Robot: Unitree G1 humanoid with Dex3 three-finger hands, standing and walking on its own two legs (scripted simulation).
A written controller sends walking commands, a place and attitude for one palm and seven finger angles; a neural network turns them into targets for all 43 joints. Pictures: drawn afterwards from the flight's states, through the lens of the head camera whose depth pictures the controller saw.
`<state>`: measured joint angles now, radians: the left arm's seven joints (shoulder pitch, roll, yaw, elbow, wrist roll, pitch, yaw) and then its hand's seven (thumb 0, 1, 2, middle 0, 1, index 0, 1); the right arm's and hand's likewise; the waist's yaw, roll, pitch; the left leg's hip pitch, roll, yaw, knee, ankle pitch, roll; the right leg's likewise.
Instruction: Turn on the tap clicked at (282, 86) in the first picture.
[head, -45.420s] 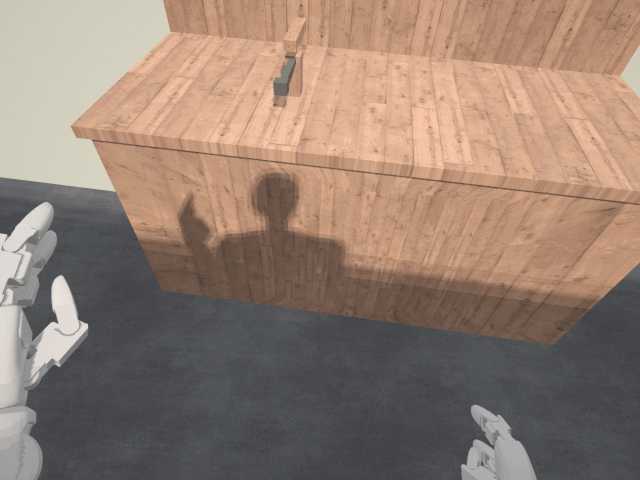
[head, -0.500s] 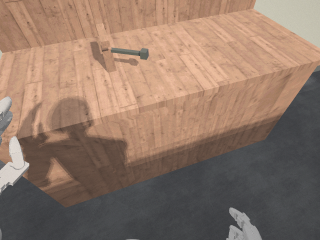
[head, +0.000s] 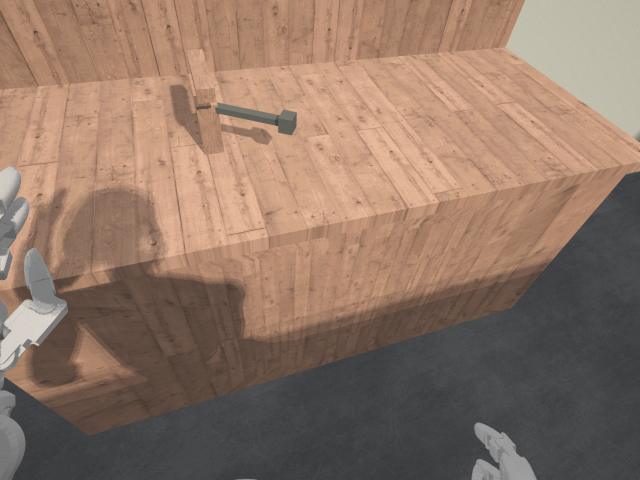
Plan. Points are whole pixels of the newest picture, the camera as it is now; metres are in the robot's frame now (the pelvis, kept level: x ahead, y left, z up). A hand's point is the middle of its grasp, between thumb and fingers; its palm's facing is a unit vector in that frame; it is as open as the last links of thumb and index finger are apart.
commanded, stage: shuffle to correct the standing spot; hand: left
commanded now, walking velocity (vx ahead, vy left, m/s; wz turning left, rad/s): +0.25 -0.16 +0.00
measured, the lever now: (287, 122) +0.63 +0.11 +0.10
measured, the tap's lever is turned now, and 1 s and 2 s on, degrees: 57 57 57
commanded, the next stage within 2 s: come to a stop and stand still in 0.80 s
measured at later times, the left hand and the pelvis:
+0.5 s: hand (197, 224) +0.32 +0.17 +0.17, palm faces +0.40 -0.84 -0.36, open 7.4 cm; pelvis +0.09 -0.07 +0.00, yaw -1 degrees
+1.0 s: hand (280, 188) +0.39 +0.09 +0.18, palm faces +0.40 -0.83 -0.38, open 7.4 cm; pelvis +0.17 -0.15 +0.00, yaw +0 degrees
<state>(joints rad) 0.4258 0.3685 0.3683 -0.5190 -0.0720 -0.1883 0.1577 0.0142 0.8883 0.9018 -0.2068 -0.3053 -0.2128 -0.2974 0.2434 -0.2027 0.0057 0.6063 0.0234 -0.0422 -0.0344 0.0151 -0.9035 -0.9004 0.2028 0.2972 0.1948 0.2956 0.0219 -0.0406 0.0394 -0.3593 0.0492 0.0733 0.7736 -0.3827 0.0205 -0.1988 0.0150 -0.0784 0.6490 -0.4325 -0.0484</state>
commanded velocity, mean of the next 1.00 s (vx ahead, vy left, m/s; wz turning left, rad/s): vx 0.14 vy -0.10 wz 0.00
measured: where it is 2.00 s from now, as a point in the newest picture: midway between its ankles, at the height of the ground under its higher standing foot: outside the picture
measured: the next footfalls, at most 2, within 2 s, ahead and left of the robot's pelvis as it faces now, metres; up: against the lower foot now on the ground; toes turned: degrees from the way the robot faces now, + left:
right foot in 0.38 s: +0.20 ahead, -0.19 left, +0.00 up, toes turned -8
left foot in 0.62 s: +0.22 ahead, +0.04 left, +0.00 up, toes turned +6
